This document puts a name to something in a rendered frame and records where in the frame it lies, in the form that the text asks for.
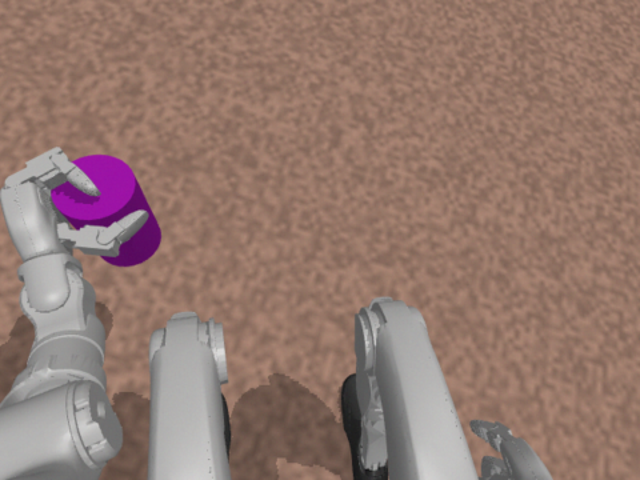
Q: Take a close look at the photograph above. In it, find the right robot hand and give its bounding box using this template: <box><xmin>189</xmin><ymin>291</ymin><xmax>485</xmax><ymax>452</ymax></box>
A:
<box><xmin>470</xmin><ymin>420</ymin><xmax>553</xmax><ymax>480</ymax></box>

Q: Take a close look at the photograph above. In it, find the left robot arm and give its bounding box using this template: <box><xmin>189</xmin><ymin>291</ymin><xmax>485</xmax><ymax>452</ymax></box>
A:
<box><xmin>0</xmin><ymin>252</ymin><xmax>123</xmax><ymax>480</ymax></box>

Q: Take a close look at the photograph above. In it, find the can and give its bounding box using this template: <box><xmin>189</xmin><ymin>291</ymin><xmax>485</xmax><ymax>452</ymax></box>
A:
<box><xmin>51</xmin><ymin>155</ymin><xmax>161</xmax><ymax>267</ymax></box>

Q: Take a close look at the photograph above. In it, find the left robot hand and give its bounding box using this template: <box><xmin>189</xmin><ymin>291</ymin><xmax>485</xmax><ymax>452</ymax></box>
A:
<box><xmin>0</xmin><ymin>147</ymin><xmax>149</xmax><ymax>263</ymax></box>

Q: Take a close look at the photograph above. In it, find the right robot foot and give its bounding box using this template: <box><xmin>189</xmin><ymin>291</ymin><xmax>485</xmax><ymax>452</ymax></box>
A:
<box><xmin>341</xmin><ymin>373</ymin><xmax>388</xmax><ymax>480</ymax></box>

